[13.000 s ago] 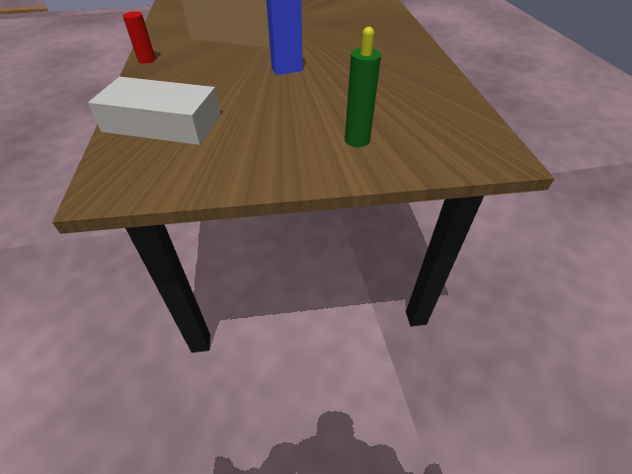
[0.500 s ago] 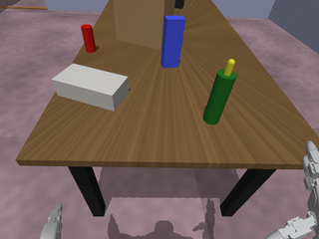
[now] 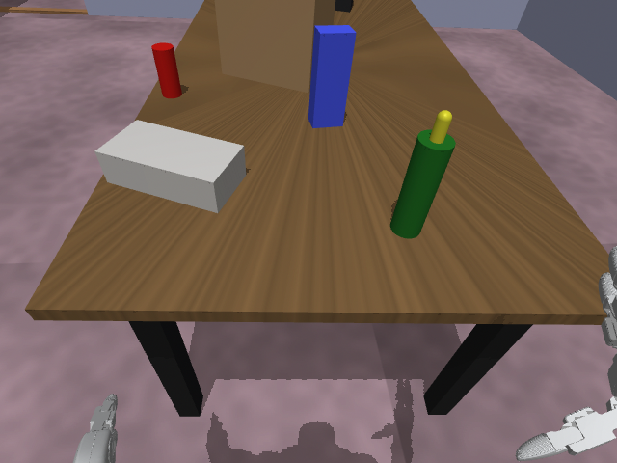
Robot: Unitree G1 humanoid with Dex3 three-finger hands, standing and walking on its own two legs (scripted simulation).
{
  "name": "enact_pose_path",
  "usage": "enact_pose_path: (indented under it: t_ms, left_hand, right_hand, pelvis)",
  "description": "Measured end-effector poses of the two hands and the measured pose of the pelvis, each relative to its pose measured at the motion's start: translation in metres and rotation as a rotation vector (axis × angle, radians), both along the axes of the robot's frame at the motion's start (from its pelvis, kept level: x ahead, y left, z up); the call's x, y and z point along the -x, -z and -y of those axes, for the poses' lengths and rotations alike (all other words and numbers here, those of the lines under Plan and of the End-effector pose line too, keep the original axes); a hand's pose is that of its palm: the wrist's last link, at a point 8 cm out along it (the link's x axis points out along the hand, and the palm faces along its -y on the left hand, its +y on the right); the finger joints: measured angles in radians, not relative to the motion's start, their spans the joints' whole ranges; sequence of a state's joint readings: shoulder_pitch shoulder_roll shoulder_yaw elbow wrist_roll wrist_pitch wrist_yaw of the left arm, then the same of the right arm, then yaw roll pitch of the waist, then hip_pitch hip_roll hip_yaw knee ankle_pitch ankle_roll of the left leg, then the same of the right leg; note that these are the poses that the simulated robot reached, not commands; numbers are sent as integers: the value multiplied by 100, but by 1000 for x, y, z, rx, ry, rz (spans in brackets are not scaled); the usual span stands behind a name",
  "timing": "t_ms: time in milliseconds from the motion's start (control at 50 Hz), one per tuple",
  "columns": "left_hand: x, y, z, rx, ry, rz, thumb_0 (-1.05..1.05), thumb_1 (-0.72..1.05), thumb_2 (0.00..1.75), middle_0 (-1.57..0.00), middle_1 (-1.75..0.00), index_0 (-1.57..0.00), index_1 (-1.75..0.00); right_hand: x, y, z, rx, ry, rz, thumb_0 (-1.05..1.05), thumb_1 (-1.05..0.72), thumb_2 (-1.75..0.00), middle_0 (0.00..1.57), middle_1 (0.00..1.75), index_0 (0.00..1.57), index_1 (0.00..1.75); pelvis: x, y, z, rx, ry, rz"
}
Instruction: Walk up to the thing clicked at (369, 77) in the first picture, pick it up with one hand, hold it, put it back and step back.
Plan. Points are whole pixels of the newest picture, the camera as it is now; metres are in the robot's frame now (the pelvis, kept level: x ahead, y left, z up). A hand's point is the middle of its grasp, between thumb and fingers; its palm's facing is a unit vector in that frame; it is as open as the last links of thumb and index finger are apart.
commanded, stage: rise first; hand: right
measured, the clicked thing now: (423, 177) +0.53 -0.20 +0.10
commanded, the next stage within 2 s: go down in 0.02 s
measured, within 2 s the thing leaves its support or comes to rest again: neither
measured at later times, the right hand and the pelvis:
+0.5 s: hand (579, 322) +0.23 -0.27 +0.15, palm faces +0.34 +0.89 -0.31, open 17.5 cm; pelvis +0.00 +0.00 +0.00, yaw -1 degrees
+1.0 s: hand (576, 254) +0.32 -0.32 +0.15, palm faces +0.16 +0.99 -0.03, open 17.6 cm; pelvis +0.01 +0.00 +0.00, yaw +0 degrees
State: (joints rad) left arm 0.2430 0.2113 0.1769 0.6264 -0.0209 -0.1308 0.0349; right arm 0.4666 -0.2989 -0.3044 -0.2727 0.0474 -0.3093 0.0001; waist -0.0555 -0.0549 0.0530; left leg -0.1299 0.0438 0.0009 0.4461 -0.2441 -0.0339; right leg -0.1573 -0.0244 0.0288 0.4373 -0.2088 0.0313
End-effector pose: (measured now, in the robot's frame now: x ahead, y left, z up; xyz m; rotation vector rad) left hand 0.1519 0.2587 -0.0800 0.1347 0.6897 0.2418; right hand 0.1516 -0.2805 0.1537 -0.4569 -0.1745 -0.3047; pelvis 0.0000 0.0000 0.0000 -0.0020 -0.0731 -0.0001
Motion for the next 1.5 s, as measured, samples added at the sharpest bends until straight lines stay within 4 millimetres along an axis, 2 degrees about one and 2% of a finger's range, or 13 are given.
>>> enact_pose_path:
  t_ms: [260, 360, 460, 620, 780, 900, 1060, 1140, 1220, 1360, 1500]
  left_hand:
    - [-8, 3, 3, 14, 4, -2, -1, -54, 6, -6, -5, -5, -6]
    - [-12, -4, -4, -11, -16, 18, -1, -54, 5, -6, -5, -5, -5]
    - [-16, -5, -11, -42, -23, 10, -1, -53, 4, -6, -4, -5, -5]
    - [-18, -7, 7, -48, -7, 41, -1, -53, 3, -6, -4, -5, -4]
    - [2, 2, 4, -83, -24, -7, 0, -53, 4, -6, -4, -5, -4]
    - [9, 6, 0, -113, -20, -39, -1, -53, 4, -6, -4, -5, -5]
    - [-8, -9, -2, -150, -4, 25, -1, -54, 5, -6, -5, -5, -5]
    - [-11, -9, -3, -164, 9, 27, -1, -54, 5, -6, -5, -5, -5]
    - [-7, -4, 3, -164, 27, 10, 0, -54, 5, -6, -5, -5, -5]
    - [9, 10, 6, -157, 7, -48, -1, -53, 5, -6, -5, -6, -5]
    - [8, 0, 3, -180, -7, -16, -1, -53, 5, -6, -5, -6, -5]
  right_hand:
    - [-2, -10, -1, 22, -9, 68, -1, 52, -5, 6, 6, 6, 5]
    - [-10, -7, 10, -7, 5, 89, -1, 54, -4, 5, 6, 6, 5]
    - [-29, -8, 26, -54, 4, 89, -1, 55, -4, 5, 6, 6, 5]
    - [-84, -4, 60, -218, -63, -11, -1, 55, -3, 5, 6, 6, 5]
    - [-125, 0, 80, -366, -141, -89, -1, 56, -3, 5, 5, 5, 5]
    - [-138, 2, 84, -385, -167, -121, -1, 58, -3, 5, 6, 5, 5]
    - [-141, 6, 96, -467, -147, -111, -1, 57, -3, 5, 6, 5, 5]
    - [-145, 6, 103, -456, -131, -138, -1, 56, -3, 5, 6, 5, 5]
    - [-156, -1, 110, -445, -136, -124, -1, 56, -4, 5, 6, 5, 5]
    - [-181, -2, 116, -465, -145, -160, -1, 56, -4, 5, 5, 5, 5]
    - [-200, -10, 122, -474, -144, -123, -1, 55, -4, 5, 5, 5, 5]
  pelvis:
    - [-7, 2, -1, 2, 3, -12]
    - [-7, 2, -4, 2, 5, -9]
    - [-5, 3, -4, -1, 8, -11]
    - [-4, 2, -4, -3, 11, -33]
    - [-8, 3, 2, -2, -4, -64]
    - [-8, 4, 5, -7, -12, -79]
    - [-11, 5, 2, -10, -2, -84]
    - [-9, 6, 1, -12, 3, -93]
    - [-7, 8, -1, -14, 8, -111]
    - [-6, 11, 3, -17, 0, -151]
    - [-9, 12, 4, -17, -11, -171]
